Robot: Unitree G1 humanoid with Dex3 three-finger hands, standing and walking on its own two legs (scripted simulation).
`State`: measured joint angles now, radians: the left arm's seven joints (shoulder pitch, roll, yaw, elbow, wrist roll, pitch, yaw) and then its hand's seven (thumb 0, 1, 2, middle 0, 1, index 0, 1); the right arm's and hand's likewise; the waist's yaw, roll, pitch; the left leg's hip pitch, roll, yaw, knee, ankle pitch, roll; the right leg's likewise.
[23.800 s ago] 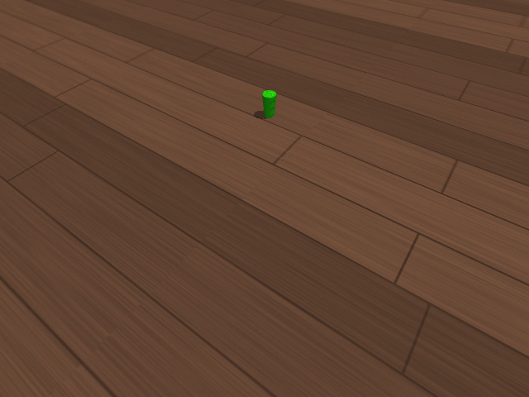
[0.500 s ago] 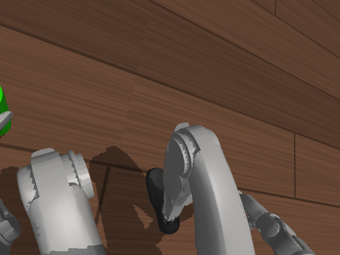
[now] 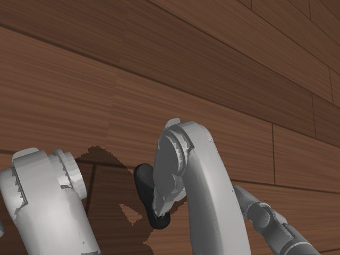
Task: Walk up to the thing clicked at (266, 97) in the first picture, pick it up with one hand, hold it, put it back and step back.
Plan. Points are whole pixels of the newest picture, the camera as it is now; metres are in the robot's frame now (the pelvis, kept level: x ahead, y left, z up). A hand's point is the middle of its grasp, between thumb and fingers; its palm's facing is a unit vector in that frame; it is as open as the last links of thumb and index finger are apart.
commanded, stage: loosen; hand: left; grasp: from the side
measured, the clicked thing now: out of the picture +0.42 +0.31 -0.21
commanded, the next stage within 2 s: open in 0.18 s
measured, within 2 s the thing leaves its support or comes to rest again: rests again in 1.22 s
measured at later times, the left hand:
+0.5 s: hand out of the picture +0.44 +0.32 -0.15, palm faces +0.43 -0.90 +0.01, open 13.5 cm
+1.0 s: hand out of the picture +0.43 +0.36 -0.10, palm faces +0.46 -0.89 +0.00, open 17.5 cm
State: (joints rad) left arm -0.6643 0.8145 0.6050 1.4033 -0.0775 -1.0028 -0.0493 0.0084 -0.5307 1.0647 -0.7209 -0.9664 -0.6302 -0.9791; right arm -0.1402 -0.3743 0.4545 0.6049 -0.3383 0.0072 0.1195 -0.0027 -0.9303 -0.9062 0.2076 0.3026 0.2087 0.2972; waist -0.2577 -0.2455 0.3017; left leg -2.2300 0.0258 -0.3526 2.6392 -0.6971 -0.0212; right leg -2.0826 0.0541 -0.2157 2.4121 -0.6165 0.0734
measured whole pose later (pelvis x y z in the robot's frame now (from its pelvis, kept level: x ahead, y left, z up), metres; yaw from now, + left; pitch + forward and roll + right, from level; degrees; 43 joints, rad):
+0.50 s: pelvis +0.00 +0.01 +0.00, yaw -1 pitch +12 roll -17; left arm -0.71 0.87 0.56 1.45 -0.08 -1.05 -0.03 -0.01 -0.47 0.44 -0.60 -0.56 -0.58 -0.55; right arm -0.15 -0.37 0.49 0.57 -0.34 0.03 0.13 0.00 -0.93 -0.90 0.21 0.30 0.21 0.30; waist -0.26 -0.26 0.29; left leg -2.22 0.03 -0.38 2.65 -0.70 -0.01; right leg -2.06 0.07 -0.24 2.39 -0.60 0.08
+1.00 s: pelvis +0.00 +0.00 +0.00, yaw -1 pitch +14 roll -16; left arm -0.66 0.86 0.64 1.20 -0.11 -0.93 -0.13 -0.02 -0.56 0.06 -0.07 -0.04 -0.07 -0.04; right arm -0.08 -0.37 0.42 0.56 -0.30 0.05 0.11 0.00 -0.91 -0.90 0.21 0.30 0.21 0.30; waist -0.22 -0.23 0.24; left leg -2.23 0.03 -0.36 2.62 -0.69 -0.02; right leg -2.08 0.06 -0.22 2.39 -0.61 0.06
